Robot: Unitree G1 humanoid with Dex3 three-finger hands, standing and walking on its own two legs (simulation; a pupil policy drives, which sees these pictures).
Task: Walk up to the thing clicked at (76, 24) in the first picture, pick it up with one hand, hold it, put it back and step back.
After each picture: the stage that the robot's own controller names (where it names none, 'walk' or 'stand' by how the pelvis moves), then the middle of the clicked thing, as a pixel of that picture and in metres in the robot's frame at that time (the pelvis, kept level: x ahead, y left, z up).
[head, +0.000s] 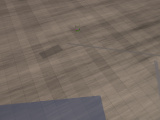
stand; (77, 28) +1.71 +0.07 -0.72
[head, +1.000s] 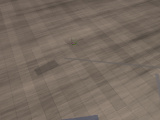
walk; (73, 41) +1.57 +0.23 -0.72
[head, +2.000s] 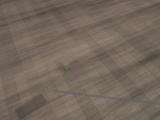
walk; (66, 67) +1.03 +0.25 -0.72
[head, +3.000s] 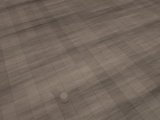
walk; (64, 98) +0.66 +0.21 -0.71
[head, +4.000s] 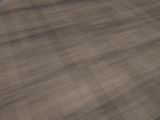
walk; out of the picture +0.46 +0.15 -0.70
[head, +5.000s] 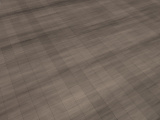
stand; out of the picture +0.39 +0.18 -0.72
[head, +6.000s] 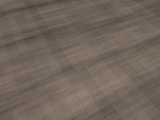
stand; out of the picture +0.38 +0.17 -0.72
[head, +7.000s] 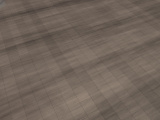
stand; out of the picture +0.38 +0.17 -0.73
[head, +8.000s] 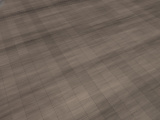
stand; out of the picture +0.38 +0.17 -0.73
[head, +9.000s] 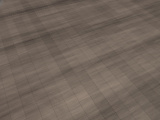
go down; out of the picture +0.37 +0.17 -0.73
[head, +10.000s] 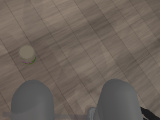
go down; (28, 55) +0.47 +0.20 -0.30
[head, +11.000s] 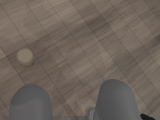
close in; (26, 59) +0.46 +0.20 -0.31
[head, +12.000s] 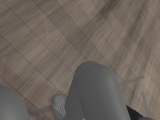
close in; out of the picture +0.45 +0.25 -0.23
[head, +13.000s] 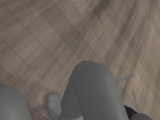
close; out of the picture +0.44 +0.26 -0.23
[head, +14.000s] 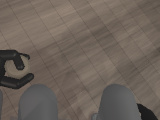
lift; (19, 71) +0.35 +0.23 -0.08
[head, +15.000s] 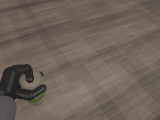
hold; (33, 89) +0.33 +0.17 +0.05
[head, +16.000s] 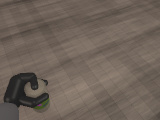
hold; (38, 96) +0.32 +0.17 -0.01
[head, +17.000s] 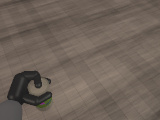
crouch; (41, 95) +0.32 +0.16 -0.01
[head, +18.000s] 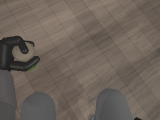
crouch; (26, 58) +0.43 +0.18 -0.10
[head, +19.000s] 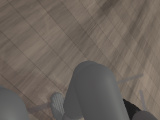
lower; out of the picture +0.43 +0.26 -0.23
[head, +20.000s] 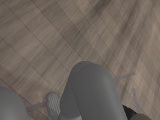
lower; out of the picture +0.43 +0.27 -0.24
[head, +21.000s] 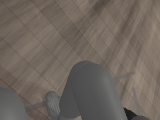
lower; out of the picture +0.43 +0.27 -0.24
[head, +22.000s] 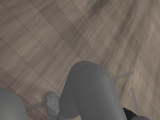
lower; out of the picture +0.44 +0.27 -0.24
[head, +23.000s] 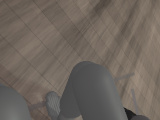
loosen; out of the picture +0.43 +0.26 -0.24
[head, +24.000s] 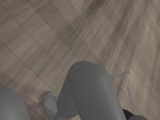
withdraw; out of the picture +0.43 +0.25 -0.24
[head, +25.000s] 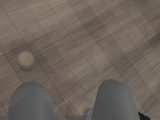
walk; (26, 62) +0.44 +0.21 -0.29
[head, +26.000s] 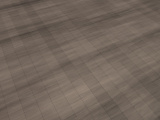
stand; out of the picture +0.37 +0.14 -0.65
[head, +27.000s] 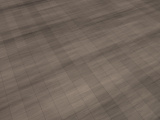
stand; out of the picture +0.38 +0.16 -0.66
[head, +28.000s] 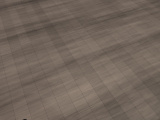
stand; out of the picture +0.38 +0.15 -0.67
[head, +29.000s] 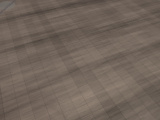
stand; out of the picture +0.40 +0.15 -0.72
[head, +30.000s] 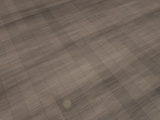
walk; (67, 106) +0.50 +0.13 -0.70
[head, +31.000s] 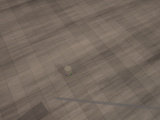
walk; (68, 71) +0.79 +0.13 -0.70
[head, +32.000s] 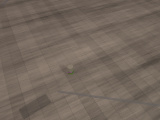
stand; (70, 70) +1.04 +0.18 -0.70
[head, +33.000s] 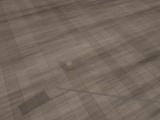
stand; (69, 66) +1.04 +0.15 -0.72
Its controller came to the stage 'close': yes
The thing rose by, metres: 0.70
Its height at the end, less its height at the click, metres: +0.00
